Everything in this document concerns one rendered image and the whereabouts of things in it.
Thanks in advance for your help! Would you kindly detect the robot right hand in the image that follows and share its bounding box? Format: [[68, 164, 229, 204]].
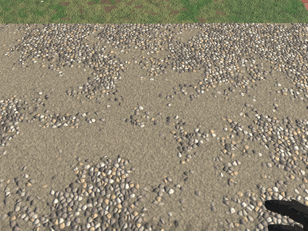
[[265, 199, 308, 231]]

